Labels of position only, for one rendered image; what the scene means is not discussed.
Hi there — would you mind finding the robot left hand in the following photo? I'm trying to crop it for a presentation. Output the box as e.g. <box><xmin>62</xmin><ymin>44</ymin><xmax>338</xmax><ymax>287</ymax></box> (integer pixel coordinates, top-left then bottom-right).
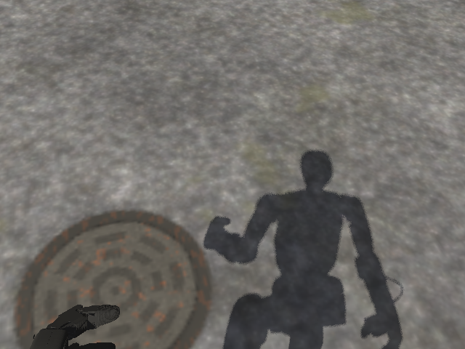
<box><xmin>30</xmin><ymin>305</ymin><xmax>120</xmax><ymax>349</ymax></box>

